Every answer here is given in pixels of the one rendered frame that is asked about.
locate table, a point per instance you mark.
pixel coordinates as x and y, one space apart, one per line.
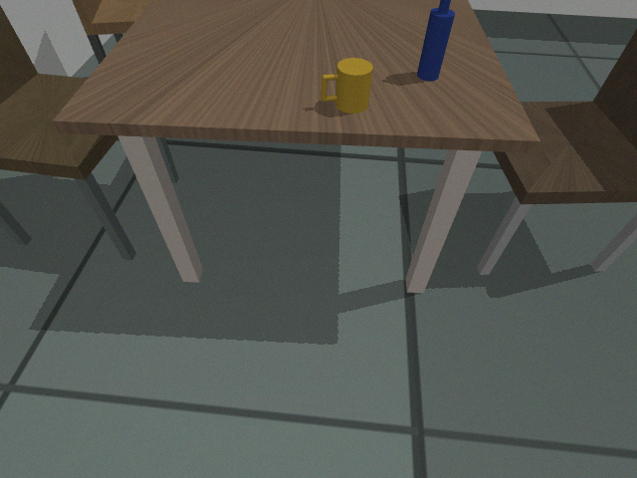
251 70

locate chair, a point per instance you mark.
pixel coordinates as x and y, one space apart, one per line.
587 154
101 17
30 142

